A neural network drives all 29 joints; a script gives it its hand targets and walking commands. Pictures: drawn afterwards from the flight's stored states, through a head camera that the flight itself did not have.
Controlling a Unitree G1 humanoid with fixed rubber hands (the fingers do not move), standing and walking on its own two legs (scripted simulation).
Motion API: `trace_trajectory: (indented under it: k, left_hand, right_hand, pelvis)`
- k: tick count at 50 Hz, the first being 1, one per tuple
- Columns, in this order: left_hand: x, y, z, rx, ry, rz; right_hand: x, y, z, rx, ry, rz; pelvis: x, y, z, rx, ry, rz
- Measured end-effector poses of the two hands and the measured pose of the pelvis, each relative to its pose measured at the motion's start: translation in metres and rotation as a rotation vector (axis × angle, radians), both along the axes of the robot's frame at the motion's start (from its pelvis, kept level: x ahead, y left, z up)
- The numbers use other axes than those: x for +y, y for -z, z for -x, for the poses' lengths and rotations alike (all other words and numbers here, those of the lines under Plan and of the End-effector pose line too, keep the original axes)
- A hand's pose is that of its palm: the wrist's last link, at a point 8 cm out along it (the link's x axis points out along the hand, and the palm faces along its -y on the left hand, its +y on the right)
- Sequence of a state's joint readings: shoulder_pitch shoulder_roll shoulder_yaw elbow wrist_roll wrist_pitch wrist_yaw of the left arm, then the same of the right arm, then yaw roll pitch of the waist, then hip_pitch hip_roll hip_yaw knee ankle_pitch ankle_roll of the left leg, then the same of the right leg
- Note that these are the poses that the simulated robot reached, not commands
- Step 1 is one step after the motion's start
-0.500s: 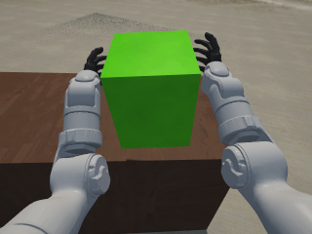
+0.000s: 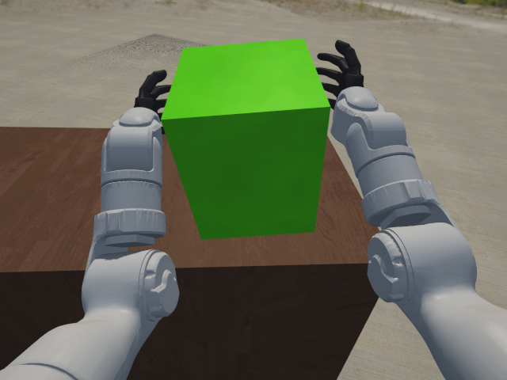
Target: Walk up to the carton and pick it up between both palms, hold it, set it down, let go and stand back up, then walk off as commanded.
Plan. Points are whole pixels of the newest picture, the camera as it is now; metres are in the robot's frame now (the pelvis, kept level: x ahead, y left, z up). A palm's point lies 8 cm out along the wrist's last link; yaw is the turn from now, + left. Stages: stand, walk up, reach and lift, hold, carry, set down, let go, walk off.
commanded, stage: hold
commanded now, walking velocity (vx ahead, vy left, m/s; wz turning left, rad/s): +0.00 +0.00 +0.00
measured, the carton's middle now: (250, 142) +0.42 +0.03 +0.22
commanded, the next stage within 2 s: none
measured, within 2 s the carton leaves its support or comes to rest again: neither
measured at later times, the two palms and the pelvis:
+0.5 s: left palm (147, 119) +0.37 +0.18 +0.28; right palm (352, 86) +0.38 -0.11 +0.34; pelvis +0.00 +0.00 +0.00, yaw +0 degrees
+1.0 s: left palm (146, 113) +0.37 +0.18 +0.29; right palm (354, 78) +0.38 -0.11 +0.35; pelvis +0.00 +0.00 +0.00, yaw +0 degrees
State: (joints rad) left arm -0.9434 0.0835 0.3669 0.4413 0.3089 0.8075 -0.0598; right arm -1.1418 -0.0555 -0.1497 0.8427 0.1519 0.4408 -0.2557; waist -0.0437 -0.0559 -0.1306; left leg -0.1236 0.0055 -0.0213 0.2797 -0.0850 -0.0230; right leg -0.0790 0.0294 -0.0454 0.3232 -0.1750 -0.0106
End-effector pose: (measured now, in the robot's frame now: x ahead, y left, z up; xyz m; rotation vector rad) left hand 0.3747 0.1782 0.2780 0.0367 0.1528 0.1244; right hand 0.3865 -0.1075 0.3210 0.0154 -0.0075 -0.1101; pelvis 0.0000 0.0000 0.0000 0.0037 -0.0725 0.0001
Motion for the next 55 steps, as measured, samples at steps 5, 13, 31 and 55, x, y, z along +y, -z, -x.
trace_trajectory:
  k: [5, 13, 31, 55]
  left_hand:
    - [-0.002, 0.000, 0.003, 0.013, 0.004, 0.005]
    - [-0.001, -0.004, 0.006, 0.015, 0.000, 0.007]
    - [-0.003, -0.011, 0.009, 0.013, 0.004, 0.009]
    - [-0.003, -0.016, 0.009, 0.011, 0.007, 0.015]
  right_hand:
    - [-0.001, -0.004, 0.003, 0.015, 0.003, 0.007]
    - [-0.001, -0.009, 0.004, 0.022, -0.003, 0.011]
    - [-0.001, -0.023, 0.007, 0.028, -0.004, 0.023]
    - [-0.001, -0.029, 0.008, 0.038, 0.000, 0.023]
  pelvis:
    - [0.000, 0.000, 0.001, -0.001, 0.000, 0.000]
    - [0.000, 0.000, 0.000, 0.000, 0.000, 0.000]
    - [0.000, 0.000, -0.002, 0.002, 0.000, 0.000]
    - [0.000, 0.000, -0.003, 0.004, 0.000, 0.000]
